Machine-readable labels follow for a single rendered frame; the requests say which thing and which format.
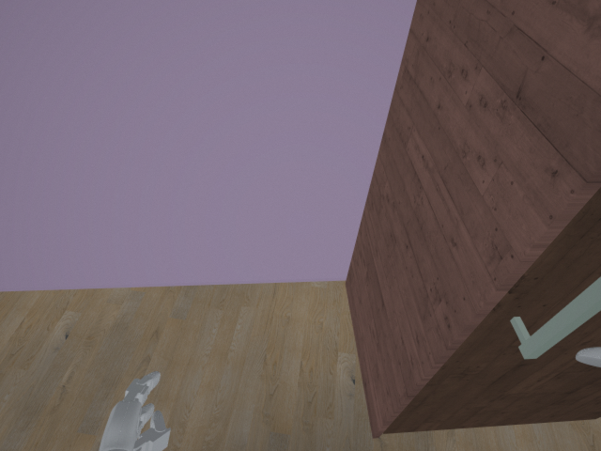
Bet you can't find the wardrobe door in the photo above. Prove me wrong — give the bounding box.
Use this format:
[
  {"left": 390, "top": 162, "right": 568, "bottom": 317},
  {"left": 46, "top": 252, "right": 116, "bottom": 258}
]
[{"left": 383, "top": 187, "right": 601, "bottom": 434}]

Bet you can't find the right robot hand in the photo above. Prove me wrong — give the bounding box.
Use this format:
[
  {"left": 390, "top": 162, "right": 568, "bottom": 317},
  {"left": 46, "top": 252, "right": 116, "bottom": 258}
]
[{"left": 576, "top": 347, "right": 601, "bottom": 367}]

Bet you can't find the left robot hand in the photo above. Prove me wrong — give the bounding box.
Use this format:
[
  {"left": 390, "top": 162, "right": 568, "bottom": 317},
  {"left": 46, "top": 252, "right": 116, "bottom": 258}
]
[{"left": 99, "top": 371, "right": 171, "bottom": 451}]

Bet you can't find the handle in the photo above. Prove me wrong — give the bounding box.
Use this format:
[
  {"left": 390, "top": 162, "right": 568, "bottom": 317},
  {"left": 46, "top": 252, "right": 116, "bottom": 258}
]
[{"left": 510, "top": 276, "right": 601, "bottom": 359}]

